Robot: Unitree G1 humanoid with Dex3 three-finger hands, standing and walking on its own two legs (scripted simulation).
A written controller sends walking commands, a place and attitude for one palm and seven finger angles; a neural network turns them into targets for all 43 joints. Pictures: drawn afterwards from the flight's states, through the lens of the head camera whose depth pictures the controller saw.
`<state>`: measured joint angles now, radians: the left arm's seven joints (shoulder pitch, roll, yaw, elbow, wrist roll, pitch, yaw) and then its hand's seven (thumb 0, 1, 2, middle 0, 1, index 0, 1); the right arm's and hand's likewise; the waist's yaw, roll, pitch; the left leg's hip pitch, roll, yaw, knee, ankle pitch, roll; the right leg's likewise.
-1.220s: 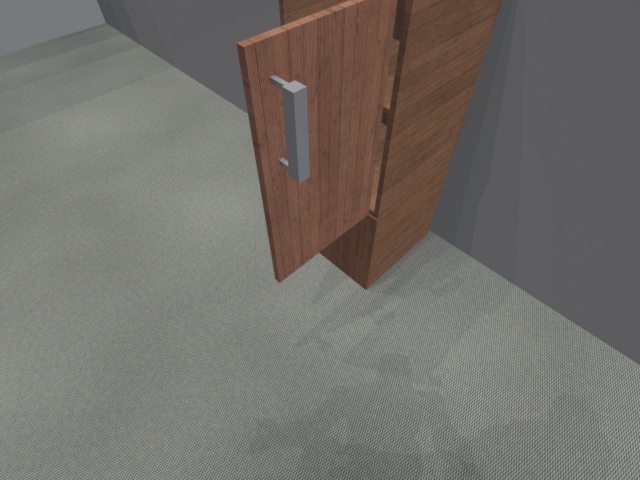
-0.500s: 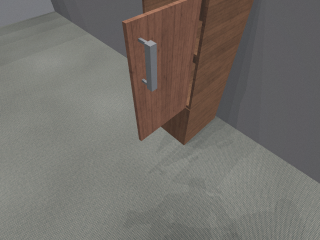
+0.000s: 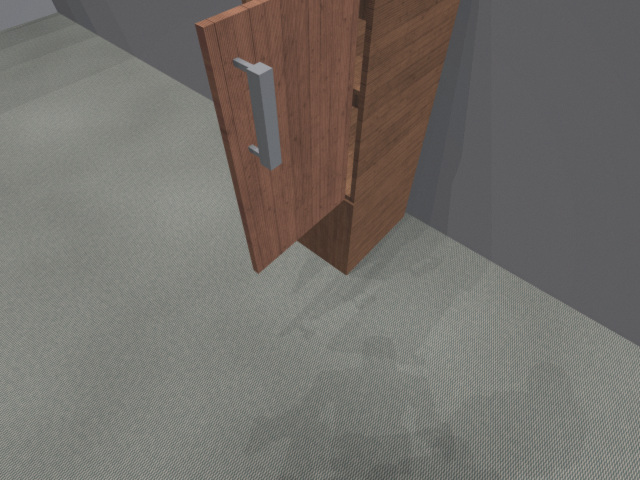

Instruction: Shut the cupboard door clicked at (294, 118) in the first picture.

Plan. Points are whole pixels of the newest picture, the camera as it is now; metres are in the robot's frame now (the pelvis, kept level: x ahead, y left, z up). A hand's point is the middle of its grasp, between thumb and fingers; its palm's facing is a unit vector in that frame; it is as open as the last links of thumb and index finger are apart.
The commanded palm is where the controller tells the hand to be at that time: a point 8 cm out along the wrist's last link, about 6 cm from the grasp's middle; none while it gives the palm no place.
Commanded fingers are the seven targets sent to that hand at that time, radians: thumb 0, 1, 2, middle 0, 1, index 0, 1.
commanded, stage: walk around to get in front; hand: left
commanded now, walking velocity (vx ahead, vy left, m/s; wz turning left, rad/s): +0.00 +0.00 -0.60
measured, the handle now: (256, 116) +0.62 +0.15 +0.10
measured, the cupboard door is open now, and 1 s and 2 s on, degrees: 90 90 90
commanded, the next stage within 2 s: none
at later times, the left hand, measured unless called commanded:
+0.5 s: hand out of the picture +0.06 +0.14 -0.15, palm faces -0.19 -0.94 -0.28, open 7.4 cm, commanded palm none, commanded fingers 0.00 0.90 0.90 -0.20 -0.30 -0.20 -0.30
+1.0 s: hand (240, 460) +0.17 +0.13 -0.17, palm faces -0.48 -0.84 -0.25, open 7.4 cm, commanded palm none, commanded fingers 0.00 0.90 0.90 -0.20 -0.30 -0.20 -0.30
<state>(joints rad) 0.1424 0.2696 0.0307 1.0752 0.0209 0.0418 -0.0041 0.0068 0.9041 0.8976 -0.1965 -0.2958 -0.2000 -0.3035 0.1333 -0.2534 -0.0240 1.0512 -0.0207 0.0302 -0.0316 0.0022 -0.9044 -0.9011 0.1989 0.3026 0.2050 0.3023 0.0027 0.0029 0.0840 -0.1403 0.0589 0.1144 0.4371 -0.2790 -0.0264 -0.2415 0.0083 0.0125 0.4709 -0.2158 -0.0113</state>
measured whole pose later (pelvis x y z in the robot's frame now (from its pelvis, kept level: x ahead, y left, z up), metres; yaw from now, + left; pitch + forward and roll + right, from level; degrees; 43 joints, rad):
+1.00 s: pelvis -0.02 -0.02 +0.00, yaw -32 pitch +1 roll -2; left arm 0.15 0.29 0.09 0.90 0.02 0.06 -0.05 0.01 0.91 0.90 -0.19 -0.30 -0.20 -0.30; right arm 0.18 -0.23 -0.04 0.90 -0.04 0.03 -0.04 0.00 -0.90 -0.90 0.20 0.30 0.21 0.30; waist 0.02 0.01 0.13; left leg -0.21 0.14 0.07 0.54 -0.34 -0.06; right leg -0.42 -0.01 -0.03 0.77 -0.40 0.04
